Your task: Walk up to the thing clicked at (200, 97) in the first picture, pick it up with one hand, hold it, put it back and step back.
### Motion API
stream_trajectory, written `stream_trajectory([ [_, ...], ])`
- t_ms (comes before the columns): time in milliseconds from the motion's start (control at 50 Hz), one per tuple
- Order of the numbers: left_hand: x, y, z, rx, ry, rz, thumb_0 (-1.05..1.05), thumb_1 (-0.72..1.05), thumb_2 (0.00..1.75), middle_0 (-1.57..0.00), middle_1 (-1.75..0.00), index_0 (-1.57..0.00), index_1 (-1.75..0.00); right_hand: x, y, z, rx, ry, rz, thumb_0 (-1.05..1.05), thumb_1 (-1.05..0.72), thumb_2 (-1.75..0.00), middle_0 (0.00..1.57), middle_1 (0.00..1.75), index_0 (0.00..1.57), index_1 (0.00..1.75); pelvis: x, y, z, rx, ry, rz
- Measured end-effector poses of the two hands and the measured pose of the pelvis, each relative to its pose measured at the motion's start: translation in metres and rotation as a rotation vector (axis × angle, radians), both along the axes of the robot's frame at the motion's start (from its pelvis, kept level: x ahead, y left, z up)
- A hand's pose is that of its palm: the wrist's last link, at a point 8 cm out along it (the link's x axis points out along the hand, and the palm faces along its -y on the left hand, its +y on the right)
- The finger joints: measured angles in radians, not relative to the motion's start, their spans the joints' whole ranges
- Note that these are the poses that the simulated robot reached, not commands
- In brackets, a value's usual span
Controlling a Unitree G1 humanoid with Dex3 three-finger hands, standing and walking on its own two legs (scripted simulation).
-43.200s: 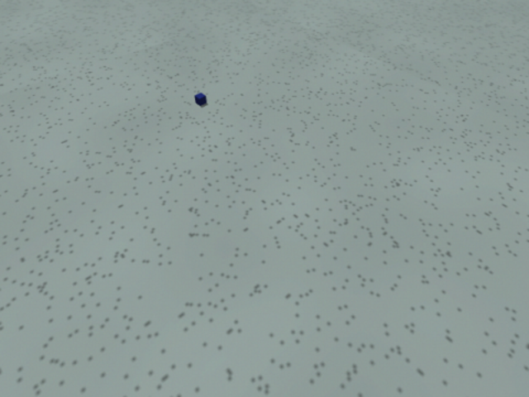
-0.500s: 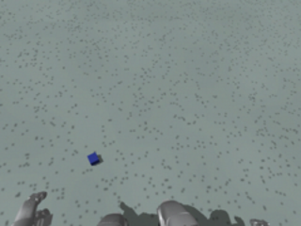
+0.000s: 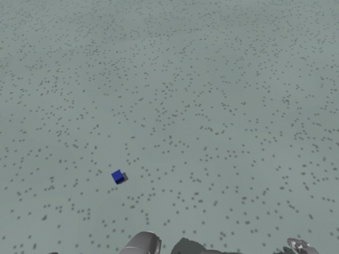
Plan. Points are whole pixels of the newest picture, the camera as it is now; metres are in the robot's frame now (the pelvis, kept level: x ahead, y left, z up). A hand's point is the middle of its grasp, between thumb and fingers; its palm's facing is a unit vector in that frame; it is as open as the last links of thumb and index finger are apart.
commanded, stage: step back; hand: left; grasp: from above
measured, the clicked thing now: (118, 177) +0.58 +0.33 -0.74
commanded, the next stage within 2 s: none
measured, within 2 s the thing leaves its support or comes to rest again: neither
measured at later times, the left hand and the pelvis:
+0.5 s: hand out of the picture -0.06 +0.27 -0.16, palm faces +0.01 -0.92 -0.39, open 7.4 cm; pelvis -0.15 +0.00 -0.01, yaw +0 degrees
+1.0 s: hand out of the picture -0.22 +0.25 -0.15, palm faces +0.08 -0.91 -0.40, open 7.4 cm; pelvis -0.33 -0.03 -0.01, yaw +5 degrees
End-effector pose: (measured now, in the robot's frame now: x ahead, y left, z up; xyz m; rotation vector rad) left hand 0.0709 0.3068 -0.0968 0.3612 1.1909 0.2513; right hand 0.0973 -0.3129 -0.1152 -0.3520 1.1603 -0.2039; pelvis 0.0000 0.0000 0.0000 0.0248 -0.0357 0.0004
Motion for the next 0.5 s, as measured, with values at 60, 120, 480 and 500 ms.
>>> stream_trajectory([
  [60, -0.008, 0.002, 0.004, 0.007, -0.036, -0.001, 0.01, 0.90, 0.89, -0.21, -0.30, -0.20, -0.30, -0.020, -0.003, 0.003, -0.023, 0.030, 0.019, 0.01, -0.90, -0.90, 0.21, 0.30, 0.21, 0.30, -0.015, 0.001, 0.001, -0.002, 0.009, 0.019],
  [120, -0.013, 0.007, 0.002, 0.008, -0.085, -0.003, 0.01, 0.90, 0.89, -0.21, -0.30, -0.20, -0.30, -0.038, -0.002, 0.004, -0.046, 0.059, 0.043, 0.01, -0.90, -0.90, 0.21, 0.30, 0.21, 0.30, -0.033, 0.005, -0.002, -0.009, 0.011, 0.047],
  [480, -0.135, 0.012, -0.020, -0.023, -0.021, 0.009, 0.01, 0.91, 0.89, -0.21, -0.30, -0.20, -0.30, -0.114, 0.012, 0.020, -0.049, -0.090, 0.085, 0.01, -0.90, -0.90, 0.21, 0.30, 0.21, 0.30, -0.147, -0.001, -0.006, -0.039, 0.000, 0.003],
  [500, -0.144, 0.009, -0.021, -0.018, -0.011, 0.004, 0.01, 0.91, 0.89, -0.21, -0.30, -0.20, -0.30, -0.119, 0.008, 0.018, -0.047, -0.100, 0.085, 0.01, -0.90, -0.90, 0.21, 0.30, 0.21, 0.30, -0.155, -0.005, -0.008, -0.036, 0.000, -0.005],
])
